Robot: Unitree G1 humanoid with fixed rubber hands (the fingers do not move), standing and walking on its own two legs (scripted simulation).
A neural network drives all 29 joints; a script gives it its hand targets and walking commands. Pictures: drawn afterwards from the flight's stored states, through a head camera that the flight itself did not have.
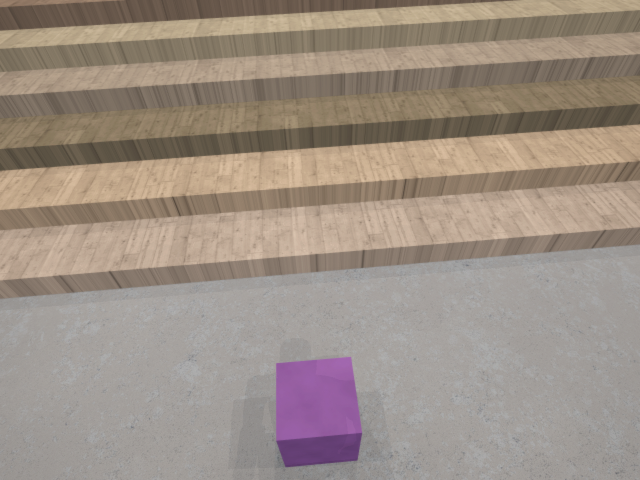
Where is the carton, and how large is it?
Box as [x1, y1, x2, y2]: [276, 357, 361, 466]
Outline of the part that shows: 350,357 276,363 276,441 285,466 347,461 357,459 361,436 361,428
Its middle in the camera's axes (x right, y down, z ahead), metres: +0.00 +0.49 +1.09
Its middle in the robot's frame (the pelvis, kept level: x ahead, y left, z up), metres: +0.45 +0.04 -0.65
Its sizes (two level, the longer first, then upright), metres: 0.210 0.200 0.250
